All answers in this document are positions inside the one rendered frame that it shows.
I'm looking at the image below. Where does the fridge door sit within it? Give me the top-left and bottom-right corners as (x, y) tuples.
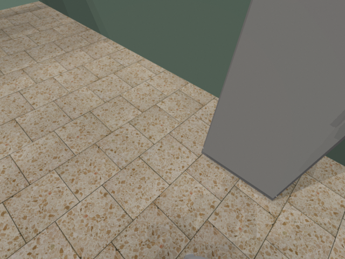
(203, 0), (345, 198)

